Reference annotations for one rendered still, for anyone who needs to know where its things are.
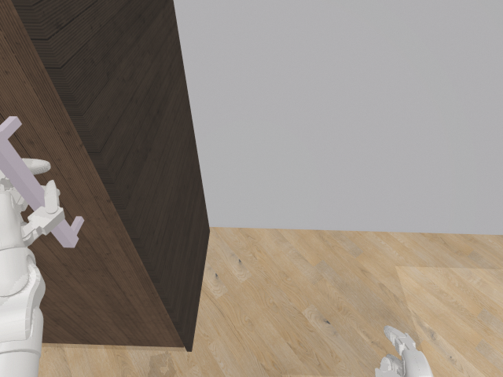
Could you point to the handle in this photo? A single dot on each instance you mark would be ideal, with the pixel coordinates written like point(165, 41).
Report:
point(14, 168)

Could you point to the left robot forearm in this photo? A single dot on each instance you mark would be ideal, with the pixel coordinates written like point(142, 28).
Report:
point(21, 321)

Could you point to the wardrobe door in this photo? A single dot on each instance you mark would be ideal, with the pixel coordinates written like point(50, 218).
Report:
point(98, 293)

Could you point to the robot right hand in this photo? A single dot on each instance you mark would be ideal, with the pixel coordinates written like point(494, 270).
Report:
point(413, 363)

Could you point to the robot left hand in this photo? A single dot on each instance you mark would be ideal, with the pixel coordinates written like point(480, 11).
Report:
point(41, 221)

